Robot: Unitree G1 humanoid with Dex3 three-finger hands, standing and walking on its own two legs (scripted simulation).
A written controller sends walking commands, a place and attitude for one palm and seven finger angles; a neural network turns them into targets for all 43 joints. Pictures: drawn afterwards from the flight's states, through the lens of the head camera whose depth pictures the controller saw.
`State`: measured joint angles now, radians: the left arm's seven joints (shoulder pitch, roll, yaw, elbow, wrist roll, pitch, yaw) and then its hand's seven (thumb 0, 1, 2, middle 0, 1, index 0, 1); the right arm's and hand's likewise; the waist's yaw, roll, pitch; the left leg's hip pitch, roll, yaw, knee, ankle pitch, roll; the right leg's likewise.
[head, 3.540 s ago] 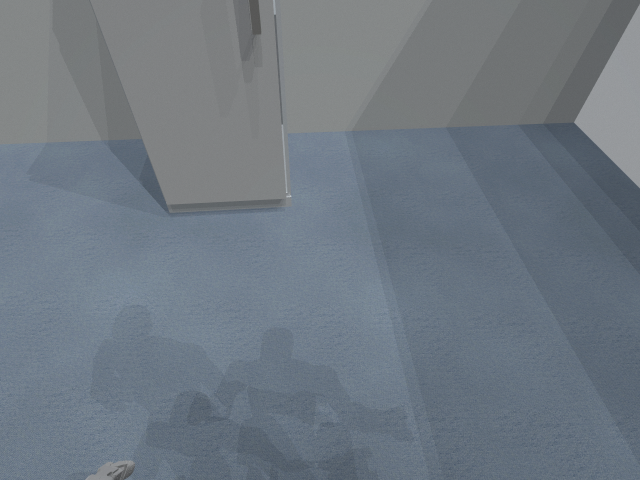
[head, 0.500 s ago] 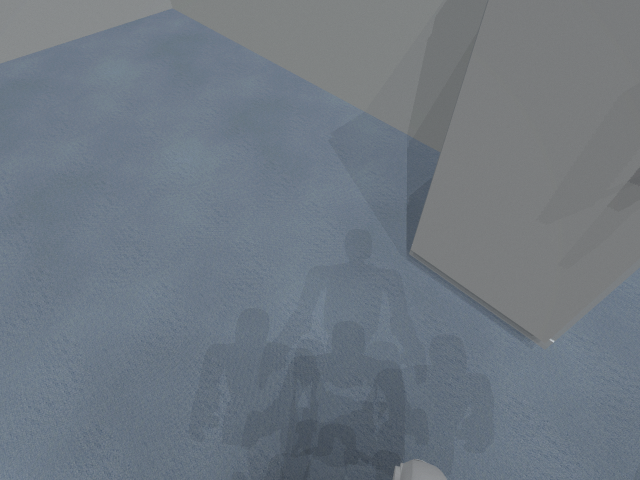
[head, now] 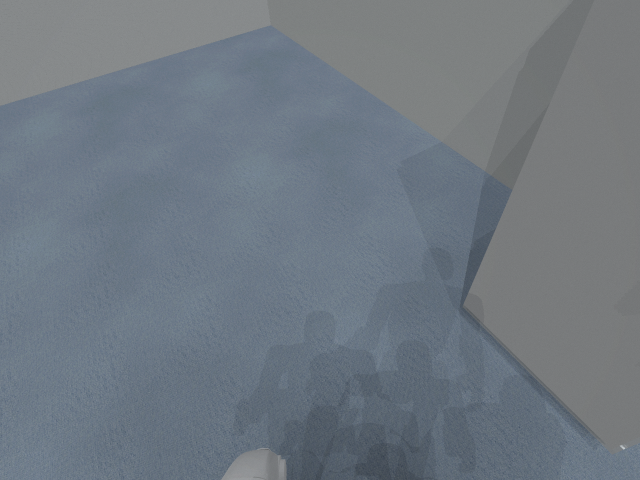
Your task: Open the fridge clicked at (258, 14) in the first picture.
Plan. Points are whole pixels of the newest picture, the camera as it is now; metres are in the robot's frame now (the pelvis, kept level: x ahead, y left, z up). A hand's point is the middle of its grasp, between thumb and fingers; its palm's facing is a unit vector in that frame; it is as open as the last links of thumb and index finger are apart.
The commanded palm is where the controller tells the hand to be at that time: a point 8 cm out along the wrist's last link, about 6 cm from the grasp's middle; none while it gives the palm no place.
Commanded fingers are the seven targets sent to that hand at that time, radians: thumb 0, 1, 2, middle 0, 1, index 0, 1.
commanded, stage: turn to face it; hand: right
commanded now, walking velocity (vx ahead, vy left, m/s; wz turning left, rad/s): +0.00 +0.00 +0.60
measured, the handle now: out of the picture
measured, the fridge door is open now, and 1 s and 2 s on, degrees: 0 0 0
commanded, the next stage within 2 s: take the last steps up to it in 1.94 s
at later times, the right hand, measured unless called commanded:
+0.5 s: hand out of the picture +0.13 -0.15 -0.18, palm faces +0.07 +0.99 -0.15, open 7.4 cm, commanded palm none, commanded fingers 0.00 -0.90 -0.90 0.20 0.30 0.20 0.30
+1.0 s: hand out of the picture +0.01 -0.22 -0.16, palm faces +0.38 +0.88 -0.28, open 7.4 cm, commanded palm none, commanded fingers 0.00 -0.90 -0.90 0.20 0.30 0.20 0.30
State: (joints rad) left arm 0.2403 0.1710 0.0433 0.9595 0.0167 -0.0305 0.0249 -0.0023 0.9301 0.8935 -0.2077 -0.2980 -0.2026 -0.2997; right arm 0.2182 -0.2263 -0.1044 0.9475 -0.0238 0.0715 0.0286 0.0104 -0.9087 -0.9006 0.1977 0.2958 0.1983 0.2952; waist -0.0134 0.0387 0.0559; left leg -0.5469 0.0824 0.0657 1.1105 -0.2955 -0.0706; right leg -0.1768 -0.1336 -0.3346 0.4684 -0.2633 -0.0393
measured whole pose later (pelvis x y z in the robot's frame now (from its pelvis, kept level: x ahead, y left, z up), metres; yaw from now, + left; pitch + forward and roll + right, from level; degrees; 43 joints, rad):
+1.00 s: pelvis +0.00 +0.02 +0.00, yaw -21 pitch +1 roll +2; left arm 0.20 0.24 0.08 0.92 0.02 0.04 -0.01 0.01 0.91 0.89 -0.21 -0.30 -0.20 -0.30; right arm 0.16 -0.25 -0.08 0.93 -0.01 0.06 -0.02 0.01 -0.91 -0.90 0.20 0.30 0.20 0.30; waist 0.03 -0.02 0.04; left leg -0.37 0.03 -0.01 0.83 -0.42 -0.08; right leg -0.35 0.06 0.09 0.45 -0.12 -0.05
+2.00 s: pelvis -0.01 +0.04 -0.01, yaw -52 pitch -1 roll +0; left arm 0.20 0.22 0.06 0.96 0.01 0.05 -0.01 0.01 0.91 0.89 -0.21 -0.30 -0.20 -0.30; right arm 0.16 -0.20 -0.03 0.91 -0.01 0.01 -0.02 0.01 -0.90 -0.90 0.20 0.30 0.20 0.30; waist 0.02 -0.05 0.06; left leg -0.26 0.04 0.08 0.57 -0.30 0.00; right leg -0.31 0.04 0.05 0.70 -0.43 0.01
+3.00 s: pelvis +0.15 -0.13 -0.01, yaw -55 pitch +0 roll +1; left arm 0.26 0.18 0.06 1.06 0.02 -0.01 0.01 0.01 0.91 0.89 -0.20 -0.30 -0.20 -0.30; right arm 0.20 -0.16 -0.05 1.05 -0.02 -0.05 -0.02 0.00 -0.94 -0.90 0.20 0.30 0.20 0.30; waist 0.03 -0.03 0.04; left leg -0.24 0.01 0.17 0.48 -0.24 0.05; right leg -0.48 -0.12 -0.07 1.04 -0.35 0.01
